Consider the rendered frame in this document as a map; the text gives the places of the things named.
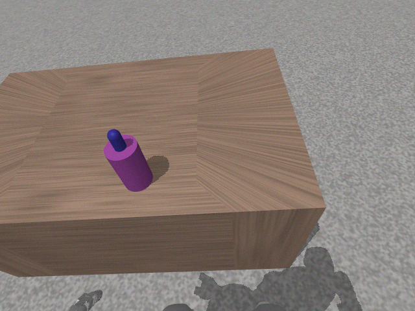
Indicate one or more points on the bottle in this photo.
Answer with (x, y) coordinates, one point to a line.
(127, 159)

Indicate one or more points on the left robot hand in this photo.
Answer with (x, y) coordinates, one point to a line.
(86, 301)

